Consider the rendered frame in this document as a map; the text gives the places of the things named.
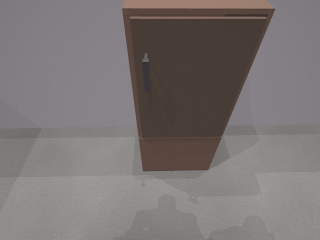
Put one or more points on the cupboard door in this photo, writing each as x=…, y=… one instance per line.
x=196, y=67

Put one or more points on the handle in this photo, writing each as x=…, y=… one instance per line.
x=146, y=72

